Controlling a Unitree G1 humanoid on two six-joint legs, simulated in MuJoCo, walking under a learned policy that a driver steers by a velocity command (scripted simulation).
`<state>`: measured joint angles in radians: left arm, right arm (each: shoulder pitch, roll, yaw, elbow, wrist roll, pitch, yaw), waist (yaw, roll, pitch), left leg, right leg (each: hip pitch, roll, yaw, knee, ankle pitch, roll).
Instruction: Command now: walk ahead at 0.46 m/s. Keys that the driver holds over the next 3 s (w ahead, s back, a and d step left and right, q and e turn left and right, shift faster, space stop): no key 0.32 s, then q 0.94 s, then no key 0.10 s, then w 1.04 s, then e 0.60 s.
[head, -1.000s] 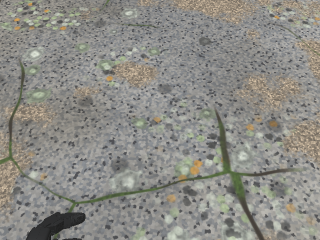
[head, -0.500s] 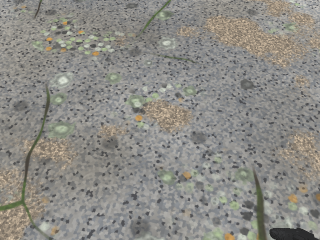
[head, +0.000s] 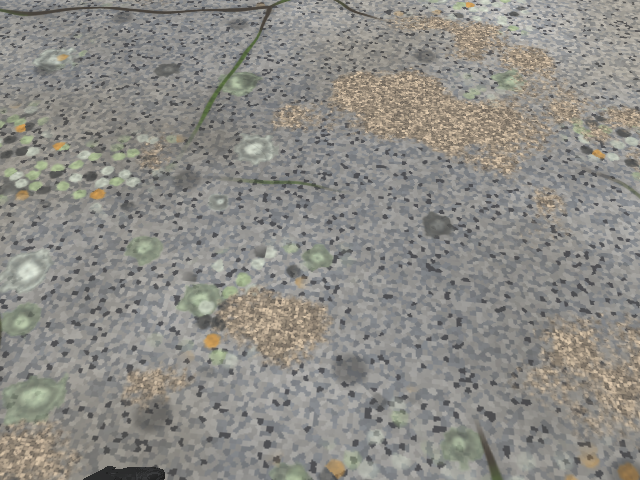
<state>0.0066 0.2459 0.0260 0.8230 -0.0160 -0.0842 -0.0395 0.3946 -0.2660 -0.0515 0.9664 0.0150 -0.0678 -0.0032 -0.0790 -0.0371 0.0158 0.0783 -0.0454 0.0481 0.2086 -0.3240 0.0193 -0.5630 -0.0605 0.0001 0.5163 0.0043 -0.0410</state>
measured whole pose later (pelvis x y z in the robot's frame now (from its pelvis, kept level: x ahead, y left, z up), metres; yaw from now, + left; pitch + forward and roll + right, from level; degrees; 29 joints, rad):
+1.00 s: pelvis +0.18 -0.05 +0.01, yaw +20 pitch +2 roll +1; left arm 0.13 0.28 0.07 0.89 0.02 0.00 0.03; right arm 0.14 -0.33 -0.10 0.78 0.02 0.03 -0.05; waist 0.00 0.04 0.04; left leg -0.49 -0.09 -0.14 0.94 -0.46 -0.02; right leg -0.25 0.01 0.01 0.45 -0.23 -0.02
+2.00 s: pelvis +0.35 +0.04 +0.00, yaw +34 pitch +2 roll +1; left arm 0.16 0.29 0.05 0.87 -0.01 -0.10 -0.04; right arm 0.34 -0.30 -0.06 0.83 0.03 -0.07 -0.01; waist -0.01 0.03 0.01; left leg -0.31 0.01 -0.05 1.05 -0.43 0.03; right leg -0.35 0.01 -0.05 0.53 -0.22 -0.05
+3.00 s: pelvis +0.69 +0.26 +0.00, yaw +18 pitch +2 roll +2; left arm 0.15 0.30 0.08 0.68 0.01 0.02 -0.01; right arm 0.07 -0.31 -0.07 0.82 0.00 0.00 -0.02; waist 0.01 0.02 0.08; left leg -0.38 0.05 0.10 0.96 -0.55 -0.04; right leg -0.40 0.00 -0.02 0.58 -0.22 -0.06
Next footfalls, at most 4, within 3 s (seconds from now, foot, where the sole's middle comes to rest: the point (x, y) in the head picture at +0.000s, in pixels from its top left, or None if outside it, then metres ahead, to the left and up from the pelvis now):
0.04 right None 0.21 -0.12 -0.77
0.52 left None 0.22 0.10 -0.77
0.90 right None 0.26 -0.14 -0.77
1.34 left None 0.14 0.10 -0.77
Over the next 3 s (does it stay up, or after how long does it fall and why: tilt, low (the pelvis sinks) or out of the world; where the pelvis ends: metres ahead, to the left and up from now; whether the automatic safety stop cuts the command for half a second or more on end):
stays up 0.69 0.26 0.00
